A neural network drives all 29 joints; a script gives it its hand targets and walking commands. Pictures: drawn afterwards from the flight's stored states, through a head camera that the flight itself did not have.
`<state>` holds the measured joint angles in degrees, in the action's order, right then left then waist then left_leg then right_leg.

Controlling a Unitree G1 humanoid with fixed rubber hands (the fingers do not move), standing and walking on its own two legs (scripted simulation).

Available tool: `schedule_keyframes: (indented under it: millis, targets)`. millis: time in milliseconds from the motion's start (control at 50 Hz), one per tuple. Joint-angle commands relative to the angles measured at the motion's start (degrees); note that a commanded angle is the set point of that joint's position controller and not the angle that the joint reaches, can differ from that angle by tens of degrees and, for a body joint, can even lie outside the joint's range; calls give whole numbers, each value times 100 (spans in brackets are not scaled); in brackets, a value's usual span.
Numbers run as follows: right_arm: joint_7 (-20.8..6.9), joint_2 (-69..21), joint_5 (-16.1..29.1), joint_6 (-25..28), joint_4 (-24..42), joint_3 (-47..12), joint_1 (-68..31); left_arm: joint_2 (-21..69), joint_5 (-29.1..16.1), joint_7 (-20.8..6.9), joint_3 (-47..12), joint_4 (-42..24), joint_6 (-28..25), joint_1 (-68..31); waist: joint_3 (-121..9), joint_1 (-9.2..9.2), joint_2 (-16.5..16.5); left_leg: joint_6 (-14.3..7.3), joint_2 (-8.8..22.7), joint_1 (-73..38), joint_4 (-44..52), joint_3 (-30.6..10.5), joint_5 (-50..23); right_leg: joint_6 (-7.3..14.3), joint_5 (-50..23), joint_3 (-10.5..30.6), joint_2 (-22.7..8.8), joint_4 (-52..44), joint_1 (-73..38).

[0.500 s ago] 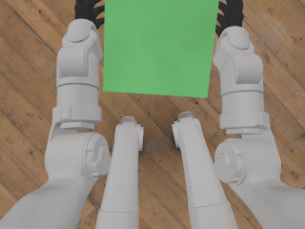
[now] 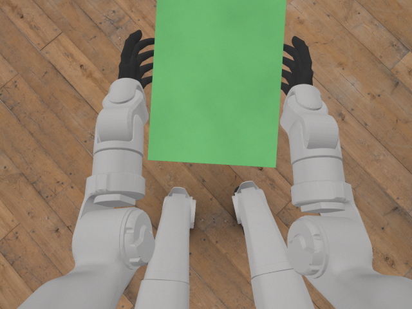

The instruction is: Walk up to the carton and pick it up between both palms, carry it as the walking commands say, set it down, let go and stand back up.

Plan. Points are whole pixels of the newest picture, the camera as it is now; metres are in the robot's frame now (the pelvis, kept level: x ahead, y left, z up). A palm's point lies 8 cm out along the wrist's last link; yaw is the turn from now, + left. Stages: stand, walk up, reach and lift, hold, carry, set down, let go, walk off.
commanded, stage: reach and lift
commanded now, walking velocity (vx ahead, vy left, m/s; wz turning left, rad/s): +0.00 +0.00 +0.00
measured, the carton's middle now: (214, 89) +0.49 -0.02 -0.12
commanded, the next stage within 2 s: none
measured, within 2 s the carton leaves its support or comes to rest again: neither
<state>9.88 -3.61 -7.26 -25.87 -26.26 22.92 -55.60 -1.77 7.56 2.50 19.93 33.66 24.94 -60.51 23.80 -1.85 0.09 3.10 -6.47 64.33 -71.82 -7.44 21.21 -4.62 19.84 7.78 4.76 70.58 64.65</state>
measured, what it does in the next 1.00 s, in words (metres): rises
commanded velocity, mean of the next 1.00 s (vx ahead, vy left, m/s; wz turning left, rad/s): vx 0.00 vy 0.00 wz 0.00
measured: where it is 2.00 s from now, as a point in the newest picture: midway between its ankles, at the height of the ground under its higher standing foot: (214, 225)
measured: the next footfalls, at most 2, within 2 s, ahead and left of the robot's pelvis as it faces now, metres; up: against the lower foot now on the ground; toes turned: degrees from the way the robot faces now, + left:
none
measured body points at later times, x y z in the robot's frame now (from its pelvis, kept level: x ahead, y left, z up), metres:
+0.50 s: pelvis +0.09 +0.00 +0.08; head +0.21 +0.00 +0.51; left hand +0.48 +0.12 +0.04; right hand +0.45 -0.16 +0.04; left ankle +0.13 +0.13 -0.61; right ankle +0.14 -0.14 -0.61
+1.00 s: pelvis +0.11 +0.00 +0.12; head +0.14 +0.01 +0.57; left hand +0.45 +0.12 +0.11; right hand +0.43 -0.16 +0.11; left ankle +0.13 +0.13 -0.61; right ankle +0.14 -0.14 -0.61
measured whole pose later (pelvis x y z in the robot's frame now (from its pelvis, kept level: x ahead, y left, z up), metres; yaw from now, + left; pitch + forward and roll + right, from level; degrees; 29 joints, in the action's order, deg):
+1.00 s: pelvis +0.11 +0.00 +0.12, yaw +0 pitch +5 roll -1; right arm 5.8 -10.4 -12.9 -27.3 -27.3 18.6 -20.8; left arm 8.9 14.3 1.8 17.1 31.8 26.9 -24.7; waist -2.5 -3.1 -0.1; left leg 1.2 -3.7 23.9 -34.0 -9.7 14.8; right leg -2.5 13.5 8.0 2.3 31.7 23.5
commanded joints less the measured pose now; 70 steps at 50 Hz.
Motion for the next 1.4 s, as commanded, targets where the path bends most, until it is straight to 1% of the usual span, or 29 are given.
schedule_keyframes:
  millis: [0,80,120,180,200,220,260,300,320,340,360,400,480,500,580,600,640,760,820,840,900,940,980,1040,1180,1240,1280,1300,1380]
  targets:
    - [-1847,-6045,1196,338,642,-4207,-5028,6538,-1082,-1415,-3756,-595,-269,-4156,-11422,-38,119,-181,-323,-2878,1030,640,-579,174,-622,-925,385,-784,-3051]
    - [-1905,-6264,859,328,77,-3809,-4272,6686,-797,-1467,-3451,66,-243,-3532,-9976,-44,-19,-154,-269,-2552,1358,720,-418,202,-612,-900,385,-1162,-2967]
    - [-1924,-6114,547,373,-383,-3330,-3854,7103,-451,-1449,-2871,765,-201,-2832,-8532,-175,279,-134,-221,-2382,1596,642,-143,287,-317,-910,347,-1314,-2470]
    - [-1976,-6471,391,378,-649,-3062,-3174,7080,-135,-1463,-2460,918,-221,-2247,-7490,48,79,-229,-227,-2300,1932,581,-446,298,-532,-861,393,-1630,-2577]
    - [-1978,-6390,340,405,-664,-2965,-3035,7064,-39,-1496,-2269,1110,-244,-1977,-7262,-37,78,-262,-192,-2182,2045,529,-519,312,-622,-767,299,-1795,-2758]
    - [-2007,-6328,58,379,-1303,-2644,-2800,6836,260,-1532,-1805,1568,-282,-1864,-6142,107,64,-332,-187,-1648,2074,523,8,316,-34,-688,232,-1927,-2215]
    - [-2033,-6435,26,432,-1110,-2659,-2485,7075,119,-1523,-2190,1096,-322,-1784,-6585,-145,33,-232,-151,-2280,2333,429,-266,364,-334,-756,309,-2136,-2685]
    - [-2037,-6321,-27,513,-922,-2655,-2520,7032,302,-1564,-2001,1559,-340,-1307,-6220,-8,-32,-262,-171,-2293,2457,492,-517,336,-502,-756,330,-2298,-2716]
    - [-2044,-6229,11,595,-843,-2650,-2502,7049,337,-1542,-2061,1298,-433,-1363,-6229,-79,277,-263,-185,-2554,2570,442,-606,333,-606,-761,333,-2343,-2755]
    - [-2034,-6312,72,619,-649,-2899,-2262,7161,183,-1541,-2247,1096,-474,-1211,-6537,-143,147,-230,-196,-2843,2592,440,-986,328,-1015,-734,339,-2441,-3203]
    - [-2042,-6502,109,611,-597,-3077,-2193,7105,180,-1522,-2341,1096,-511,-971,-6631,12,-7,-269,-206,-3008,2598,440,-1466,333,-1466,-690,353,-2483,-3420]
    - [-1992,-6422,-22,608,-756,-2958,-1589,7116,229,-1491,-2402,950,-530,-785,-6348,-200,128,-248,-194,-3031,2726,416,-1482,325,-1570,-631,313,-2660,-3591]
    - [-2004,-6611,64,687,-691,-3319,-905,6904,141,-1448,-2875,370,-680,-545,-6597,-21,135,-224,-168,-3394,2938,349,-2221,278,-2340,-608,299,-2788,-3936]
    - [-1996,-6738,286,747,-108,-3725,-1004,7027,-19,-1441,-3167,65,-718,-322,-7269,77,-148,-247,-161,-4006,2965,309,-2863,218,-2858,-607,356,-2837,-4358]
    - [-1949,-6471,422,786,225,-4047,-333,7063,-193,-1416,-3690,-329,-698,187,-7218,-91,173,-180,-126,-4351,3124,212,-3362,221,-3337,-500,274,-3068,-4643]
    - [-1969,-6373,345,770,141,-3985,-265,6911,-71,-1401,-3592,-266,-691,401,-6907,18,226,-170,-123,-4213,3278,212,-3460,234,-3373,-494,246,-3164,-4527]
    - [-1921,-6282,227,729,247,-4045,10,6782,-176,-1412,-3757,-431,-666,376,-6778,-226,59,-210,-119,-4250,3310,259,-2959,233,-3074,-452,224,-3293,-4721]
    - [-1964,-6455,648,508,649,-4398,36,6981,-440,-1432,-4075,-659,-414,665,-6877,-55,-10,-217,-41,-5143,3757,165,-3105,254,-3104,-451,188,-3674,-5310]
    - [-1960,-6334,262,281,-282,-3753,250,6752,-166,-1487,-3511,17,-218,609,-5144,-106,-42,-297,-40,-4194,3959,266,-1730,303,-1954,-426,115,-3885,-4943]
    - [-1980,-6570,447,249,-6,-4044,89,6849,-298,-1494,-3701,-242,-194,559,-5496,19,-60,-336,-55,-4732,4053,280,-1911,287,-2038,-475,158,-3936,-5264]
    - [-2015,-6514,566,189,142,-4059,-12,7098,-460,-1492,-3923,-512,-137,189,-5588,-166,160,-258,-23,-5147,4096,186,-2137,329,-2229,-479,190,-4001,-5256]
    - [-2029,-6380,394,48,-257,-3644,-63,7070,-284,-1482,-3536,43,62,252,-4763,-219,322,-237,-14,-4807,4215,185,-1678,374,-1779,-556,173,-4061,-5021]
    - [-2063,-6436,608,-1,227,-4008,-277,7465,-575,-1464,-3937,-287,108,271,-5424,-257,327,-155,23,-5438,4292,154,-2127,395,-2137,-605,224,-4106,-5571]
    - [-2086,-6447,593,-189,182,-4030,-433,7422,-495,-1444,-3643,-22,227,386,-5075,-149,-68,-214,6,-5304,4519,198,-1804,331,-1871,-649,210,-4281,-5742]
    - [-2096,-6379,627,-490,201,-3900,-639,7263,-622,-1442,-3726,-316,513,0,-4372,-217,168,-211,81,-5319,4655,250,-1209,409,-1330,-610,134,-4439,-5787]
    - [-2085,-6519,706,-665,368,-4038,-1021,7238,-732,-1501,-3723,-370,625,-386,-4478,-215,-46,-301,102,-5465,4654,241,-840,364,-946,-590,58,-4463,-5819]
    - [-2101,-6691,898,-738,438,-4136,-953,7375,-813,-1458,-3925,-659,662,-432,-4873,-177,147,-258,101,-5886,4656,207,-1283,385,-1345,-562,102,-4471,-5973]
    - [-2119,-6644,850,-825,384,-4118,-898,7255,-743,-1460,-3743,-577,738,-277,-4581,-44,97,-287,84,-5649,4691,249,-1247,353,-1270,-566,76,-4499,-5981]
    - [-2079,-6685,1008,-1043,593,-4253,-995,7206,-883,-1484,-3744,-586,939,-213,-4546,-64,-216,-321,53,-5849,4779,292,-1310,259,-1401,-501,53,-4613,-6307]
